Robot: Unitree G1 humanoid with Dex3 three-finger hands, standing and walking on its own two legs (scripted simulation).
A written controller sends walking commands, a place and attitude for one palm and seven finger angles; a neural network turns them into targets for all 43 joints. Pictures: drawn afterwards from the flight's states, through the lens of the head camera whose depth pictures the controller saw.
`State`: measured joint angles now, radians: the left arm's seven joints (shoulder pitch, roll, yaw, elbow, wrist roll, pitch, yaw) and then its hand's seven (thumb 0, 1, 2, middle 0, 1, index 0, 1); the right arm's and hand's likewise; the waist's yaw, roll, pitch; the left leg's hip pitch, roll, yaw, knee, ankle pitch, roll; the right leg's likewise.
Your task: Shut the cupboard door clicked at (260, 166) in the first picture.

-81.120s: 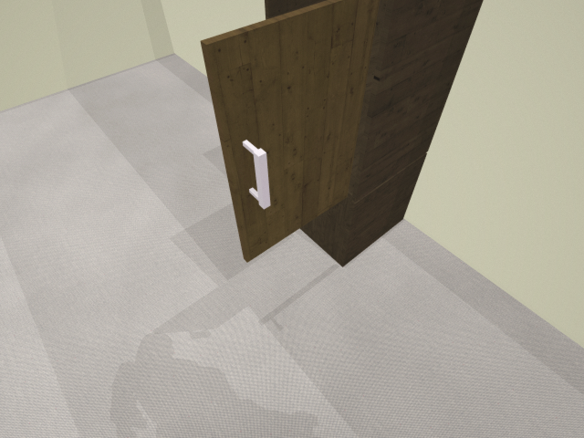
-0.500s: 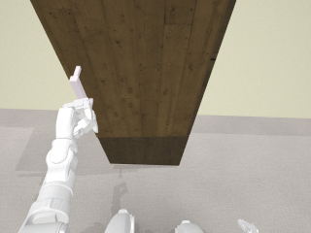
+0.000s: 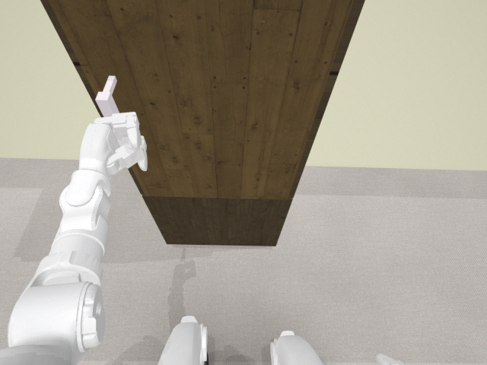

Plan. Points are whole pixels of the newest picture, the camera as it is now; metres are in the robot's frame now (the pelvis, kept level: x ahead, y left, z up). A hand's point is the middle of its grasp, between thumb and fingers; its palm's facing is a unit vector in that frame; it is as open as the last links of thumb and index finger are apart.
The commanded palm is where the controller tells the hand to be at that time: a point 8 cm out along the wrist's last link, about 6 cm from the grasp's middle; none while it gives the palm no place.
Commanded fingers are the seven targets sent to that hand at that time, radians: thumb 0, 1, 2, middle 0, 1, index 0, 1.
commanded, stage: push the door shut along its arc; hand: left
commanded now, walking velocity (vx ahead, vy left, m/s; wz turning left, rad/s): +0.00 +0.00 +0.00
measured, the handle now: (121, 120) +0.52 +0.21 +0.07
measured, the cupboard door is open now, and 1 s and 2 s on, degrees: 0 0 0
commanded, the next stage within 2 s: pull the fist back off the door in 0.22 s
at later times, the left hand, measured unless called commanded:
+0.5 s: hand (141, 146) +0.45 +0.17 +0.08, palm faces +0.05 -1.00 +0.02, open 3.2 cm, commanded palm +0.45 +0.20 +0.07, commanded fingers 0.00 0.90 0.90 -1.30 -1.50 -1.30 -1.50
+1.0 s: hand (151, 165) +0.42 +0.15 +0.06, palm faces +0.04 -1.00 -0.02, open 3.1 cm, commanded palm +0.38 +0.20 +0.07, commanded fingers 0.00 0.90 0.90 -1.30 -1.50 -1.30 -1.50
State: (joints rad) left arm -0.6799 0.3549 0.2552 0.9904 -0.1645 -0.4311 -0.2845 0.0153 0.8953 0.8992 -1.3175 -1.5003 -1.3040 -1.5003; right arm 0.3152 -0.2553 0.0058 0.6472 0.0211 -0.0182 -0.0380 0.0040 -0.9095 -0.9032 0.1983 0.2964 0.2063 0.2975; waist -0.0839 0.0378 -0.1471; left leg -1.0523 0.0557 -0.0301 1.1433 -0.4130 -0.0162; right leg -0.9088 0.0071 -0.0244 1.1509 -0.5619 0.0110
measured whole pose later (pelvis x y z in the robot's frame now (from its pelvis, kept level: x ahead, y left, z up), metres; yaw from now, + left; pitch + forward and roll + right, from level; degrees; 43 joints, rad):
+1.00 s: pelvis -0.02 +0.01 +0.00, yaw -4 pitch +17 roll -2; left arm -0.53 0.30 0.29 0.83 -0.14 -0.42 -0.06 0.02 0.90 0.90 -1.30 -1.50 -1.30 -1.50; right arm 0.39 -0.25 0.01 0.64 0.01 -0.02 -0.03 0.01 -0.91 -0.90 0.20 0.30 0.21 0.30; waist -0.11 0.05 -0.13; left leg -1.04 0.02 -0.05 1.13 -0.39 -0.01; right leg -0.94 0.05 0.03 1.14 -0.50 0.02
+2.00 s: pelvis +0.03 +0.00 +0.07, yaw -2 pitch +3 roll +0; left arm 0.25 0.31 0.18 -0.05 -0.10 -0.08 0.03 0.01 0.89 0.90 -1.13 -1.31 -1.14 -1.31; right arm 0.24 -0.25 0.03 0.55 0.05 -0.03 -0.11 0.01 -0.91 -0.90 0.20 0.30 0.20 0.30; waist 0.01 0.06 -0.10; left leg -0.46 0.00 -0.05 0.73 -0.32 -0.01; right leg -0.34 0.01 0.03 0.72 -0.43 0.01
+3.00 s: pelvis +0.05 -0.01 +0.09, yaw -2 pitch -3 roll +0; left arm 0.44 0.34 0.35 -0.36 -0.08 -0.06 0.10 0.01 0.89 0.90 -0.21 -0.30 -0.22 -0.30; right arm 0.20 -0.22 0.03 0.62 0.02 -0.09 -0.10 0.01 -0.91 -0.90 0.20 0.30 0.20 0.30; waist 0.06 0.07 -0.03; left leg -0.18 0.00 -0.04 0.48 -0.24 -0.01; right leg -0.07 0.00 0.04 0.46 -0.34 0.01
